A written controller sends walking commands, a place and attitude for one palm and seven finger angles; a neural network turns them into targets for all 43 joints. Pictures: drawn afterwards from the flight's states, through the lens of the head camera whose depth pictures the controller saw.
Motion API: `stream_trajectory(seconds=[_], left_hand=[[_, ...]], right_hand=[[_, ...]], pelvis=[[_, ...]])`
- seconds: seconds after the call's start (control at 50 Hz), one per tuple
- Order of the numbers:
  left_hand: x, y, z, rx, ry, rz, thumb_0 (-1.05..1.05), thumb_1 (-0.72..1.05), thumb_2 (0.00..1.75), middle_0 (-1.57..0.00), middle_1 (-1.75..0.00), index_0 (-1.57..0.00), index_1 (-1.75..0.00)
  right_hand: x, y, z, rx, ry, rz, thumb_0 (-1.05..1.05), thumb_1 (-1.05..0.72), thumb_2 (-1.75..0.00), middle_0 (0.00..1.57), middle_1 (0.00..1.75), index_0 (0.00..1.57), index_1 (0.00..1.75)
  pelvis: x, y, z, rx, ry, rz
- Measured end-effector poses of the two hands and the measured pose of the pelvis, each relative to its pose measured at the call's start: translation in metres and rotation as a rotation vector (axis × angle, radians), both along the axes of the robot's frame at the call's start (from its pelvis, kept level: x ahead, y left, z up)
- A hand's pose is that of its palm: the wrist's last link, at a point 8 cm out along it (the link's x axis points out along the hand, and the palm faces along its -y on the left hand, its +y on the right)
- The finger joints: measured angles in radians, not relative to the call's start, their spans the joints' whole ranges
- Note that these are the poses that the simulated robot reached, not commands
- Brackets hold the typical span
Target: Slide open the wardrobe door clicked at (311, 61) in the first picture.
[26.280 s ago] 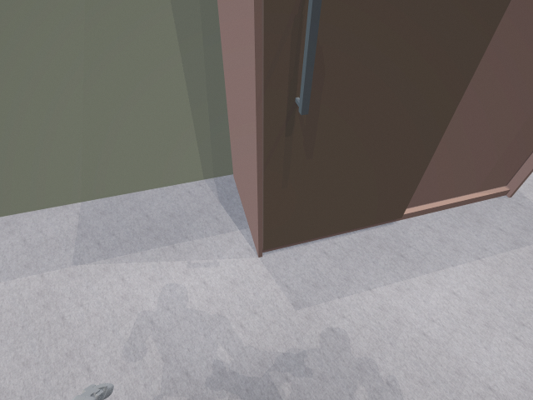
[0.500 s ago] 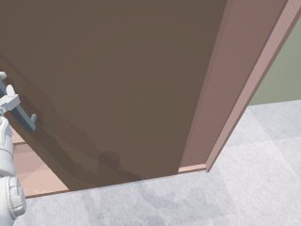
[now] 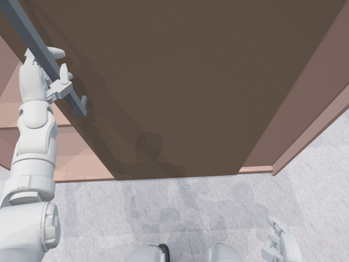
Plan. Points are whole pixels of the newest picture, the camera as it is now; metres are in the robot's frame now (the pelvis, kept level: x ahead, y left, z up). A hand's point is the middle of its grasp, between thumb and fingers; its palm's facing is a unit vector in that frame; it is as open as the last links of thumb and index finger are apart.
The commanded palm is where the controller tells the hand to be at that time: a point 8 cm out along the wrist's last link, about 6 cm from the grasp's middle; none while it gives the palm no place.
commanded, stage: stop walking and hold the door there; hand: left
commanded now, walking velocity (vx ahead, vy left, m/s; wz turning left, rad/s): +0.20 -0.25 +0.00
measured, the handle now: (56, 65) +0.48 +0.30 +0.15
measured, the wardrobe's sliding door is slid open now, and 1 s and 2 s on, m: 0.45 0.45 0.45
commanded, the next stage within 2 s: loosen the grip on the handle in 1.06 s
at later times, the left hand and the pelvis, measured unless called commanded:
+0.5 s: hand (66, 83) +0.43 +0.26 +0.14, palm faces +0.31 -0.93 -0.19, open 5.7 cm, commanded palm +0.39 +0.29 +0.13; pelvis -0.01 +0.03 +0.00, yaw +0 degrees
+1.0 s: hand (67, 83) +0.43 +0.26 +0.14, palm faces +0.35 -0.92 -0.19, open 5.8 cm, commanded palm +0.39 +0.30 +0.13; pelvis -0.01 +0.01 +0.00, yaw -1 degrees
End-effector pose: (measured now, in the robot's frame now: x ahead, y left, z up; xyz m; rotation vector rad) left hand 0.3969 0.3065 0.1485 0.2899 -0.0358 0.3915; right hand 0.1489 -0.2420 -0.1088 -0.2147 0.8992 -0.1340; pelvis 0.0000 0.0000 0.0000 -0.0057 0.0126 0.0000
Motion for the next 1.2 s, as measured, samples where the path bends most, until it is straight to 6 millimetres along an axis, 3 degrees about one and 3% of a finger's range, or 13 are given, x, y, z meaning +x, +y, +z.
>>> stream_trajectory(seconds=[0.08, 0.16, 0.24, 0.36, 0.44, 0.54, 0.68, 0.82, 1.02, 1.2], left_hand=[[0.0, -0.002, 0.0, -0.026, 0.001, -0.014, -0.13, 0.74, 0.81, -0.45, -1.4, -0.24, -1.4], [0.0, -0.002, 0.0, -0.019, 0.008, -0.012, -0.14, 0.74, 0.8, -0.45, -1.4, -0.25, -1.4], [-0.001, -0.001, 0.002, -0.018, 0.028, -0.011, -0.14, 0.73, 0.79, -0.45, -1.4, -0.26, -1.4], [0.0, 0.001, 0.0, -0.087, -0.006, -0.056, -0.11, 0.73, 0.81, -0.45, -1.4, -0.31, -1.4], [0.0, 0.002, 0.001, -0.103, 0.006, -0.073, -0.1, 0.73, 0.81, -0.45, -1.4, -0.31, -1.4], [-0.002, 0.0, 0.002, -0.102, 0.028, -0.073, -0.08, 0.75, 0.8, -0.43, -1.39, -0.26, -1.4], [-0.003, -0.003, 0.002, -0.093, 0.026, -0.047, -0.08, 0.77, 0.81, -0.39, -1.37, -0.21, -1.4], [-0.003, -0.004, 0.002, -0.095, 0.026, -0.021, -0.08, 0.74, 0.83, -0.41, -1.34, -0.24, -1.4], [-0.003, -0.003, 0.002, -0.099, 0.024, -0.027, -0.08, 0.73, 0.84, -0.42, -1.35, -0.26, -1.4], [0.001, 0.002, 0.003, -0.1, 0.046, -0.054, -0.08, 0.7, 0.82, -0.42, -1.35, -0.28, -1.4]], right_hand=[[-0.009, 0.029, -0.008, 0.055, 0.021, 0.047, 0.01, -0.9, -0.9, 0.2, 0.3, 0.2, 0.3], [-0.023, 0.038, -0.019, 0.078, 0.041, 0.065, 0.01, -0.9, -0.9, 0.2, 0.3, 0.2, 0.3], [-0.043, 0.031, -0.022, 0.062, 0.088, 0.037, 0.01, -0.9, -0.9, 0.21, 0.3, 0.21, 0.3], [-0.061, 0.006, -0.005, -0.062, 0.131, -0.004, 0.01, -0.9, -0.9, 0.2, 0.3, 0.2, 0.3], [-0.061, -0.006, 0.01, -0.119, 0.09, -0.051, 0.01, -0.9, -0.9, 0.2, 0.3, 0.2, 0.3], [-0.059, -0.001, 0.02, -0.119, 0.053, -0.045, 0.01, -0.91, -0.9, 0.2, 0.3, 0.2, 0.3], [-0.061, 0.007, 0.008, -0.06, 0.056, -0.022, 0.01, -0.9, -0.9, 0.2, 0.3, 0.2, 0.3], [-0.068, -0.004, -0.001, -0.053, 0.111, -0.067, 0.01, -0.9, -0.9, 0.2, 0.3, 0.2, 0.3], [-0.064, -0.023, 0.013, -0.117, 0.085, -0.107, 0.01, -0.9, -0.9, 0.2, 0.3, 0.2, 0.3], [-0.065, -0.02, 0.021, -0.114, 0.049, -0.106, 0.01, -0.9, -0.9, 0.2, 0.3, 0.2, 0.3]], pelvis=[[-0.011, 0.002, -0.002, 0.013, 0.019, 0.006], [-0.018, 0.003, -0.008, 0.034, 0.033, -0.005], [-0.022, 0.008, -0.004, -0.002, 0.017, -0.003], [-0.009, 0.018, -0.004, 0.016, -0.01, 0.019], [-0.009, 0.028, -0.001, 0.008, -0.021, 0.001], [-0.017, 0.029, 0.004, -0.014, -0.024, -0.004], [-0.02, 0.014, 0.0, -0.006, -0.011, -0.017], [-0.012, 0.007, 0.001, -0.011, 0.006, -0.001], [-0.006, 0.007, 0.002, -0.011, 0.009, -0.014], [-0.01, 0.009, 0.003, -0.007, 0.012, -0.028]])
